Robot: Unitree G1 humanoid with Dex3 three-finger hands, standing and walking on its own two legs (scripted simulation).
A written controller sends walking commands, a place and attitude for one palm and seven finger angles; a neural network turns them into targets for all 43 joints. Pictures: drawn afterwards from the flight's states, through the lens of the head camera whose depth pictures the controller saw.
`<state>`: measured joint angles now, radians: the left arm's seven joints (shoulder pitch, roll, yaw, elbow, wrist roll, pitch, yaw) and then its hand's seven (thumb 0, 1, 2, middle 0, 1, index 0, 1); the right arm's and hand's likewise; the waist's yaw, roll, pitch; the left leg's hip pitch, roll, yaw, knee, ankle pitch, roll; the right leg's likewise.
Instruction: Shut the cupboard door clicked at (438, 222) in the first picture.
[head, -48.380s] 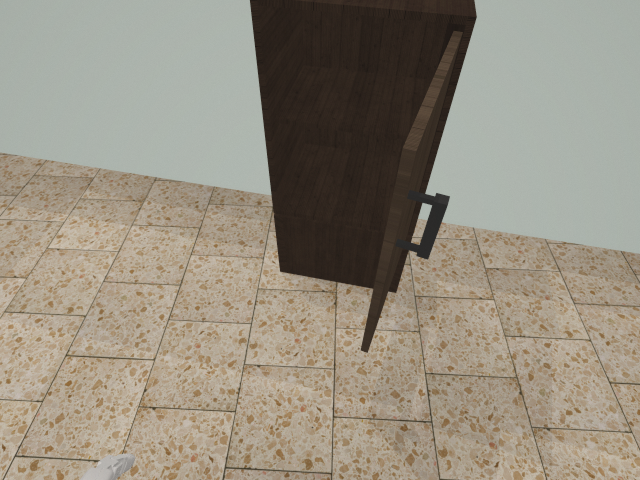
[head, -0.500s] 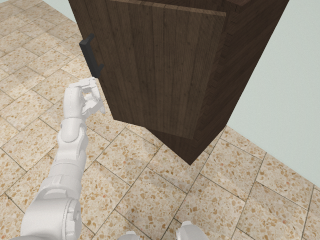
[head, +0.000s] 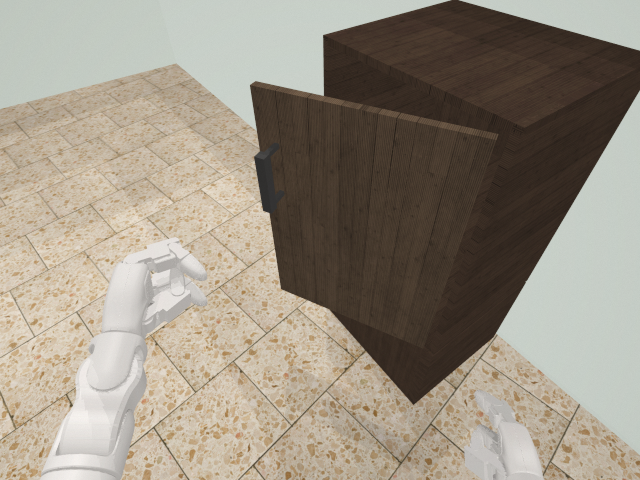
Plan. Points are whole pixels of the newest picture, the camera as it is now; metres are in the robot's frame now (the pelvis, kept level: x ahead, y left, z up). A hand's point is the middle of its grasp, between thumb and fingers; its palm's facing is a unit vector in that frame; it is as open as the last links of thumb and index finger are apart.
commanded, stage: draw the hand back to the body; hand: left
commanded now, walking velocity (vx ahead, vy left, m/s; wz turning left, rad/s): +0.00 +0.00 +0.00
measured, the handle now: (271, 178) +0.65 +0.15 +0.01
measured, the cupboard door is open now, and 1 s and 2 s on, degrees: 27 27 27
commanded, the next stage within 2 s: step back with the hand held close in 0.84 s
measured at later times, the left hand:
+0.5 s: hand (30, 337) +0.20 +0.28 +0.18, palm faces +0.45 -0.77 -0.45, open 6.4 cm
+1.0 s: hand (33, 348) +0.19 +0.27 +0.18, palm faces +0.46 -0.78 -0.41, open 7.4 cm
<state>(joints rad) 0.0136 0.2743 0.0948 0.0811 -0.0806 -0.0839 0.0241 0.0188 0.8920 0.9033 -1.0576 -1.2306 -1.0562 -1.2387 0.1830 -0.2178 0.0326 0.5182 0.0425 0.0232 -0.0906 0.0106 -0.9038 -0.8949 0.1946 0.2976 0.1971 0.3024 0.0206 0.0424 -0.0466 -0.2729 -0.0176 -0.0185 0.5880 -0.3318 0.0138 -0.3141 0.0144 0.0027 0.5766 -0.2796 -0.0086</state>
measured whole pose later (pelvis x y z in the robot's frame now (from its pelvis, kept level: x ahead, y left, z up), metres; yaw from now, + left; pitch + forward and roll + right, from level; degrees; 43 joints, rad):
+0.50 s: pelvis +0.02 +0.01 +0.01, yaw +0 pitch -3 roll +0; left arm 0.48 0.37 0.36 -0.38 -0.07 -0.06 0.08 0.02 0.89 0.90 -0.39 -0.49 -0.38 -0.50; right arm 0.22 -0.22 0.02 0.61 0.01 -0.04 -0.07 0.01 -0.90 -0.89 0.20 0.30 0.20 0.30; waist 0.07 0.09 -0.03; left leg -0.10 -0.02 -0.03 0.44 -0.29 0.02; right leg -0.14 0.01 0.00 0.43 -0.24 0.00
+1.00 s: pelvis -0.01 +0.00 +0.01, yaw +0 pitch -4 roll +0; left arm 0.44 0.35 0.36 -0.34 -0.07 -0.10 0.09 0.02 0.89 0.90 -0.21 -0.30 -0.21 -0.31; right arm 0.21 -0.22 0.02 0.62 0.01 -0.09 -0.08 0.01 -0.90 -0.89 0.20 0.30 0.20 0.30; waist 0.06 0.08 0.00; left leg -0.11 -0.01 -0.02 0.45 -0.27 0.01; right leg -0.15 0.02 0.00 0.44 -0.21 -0.01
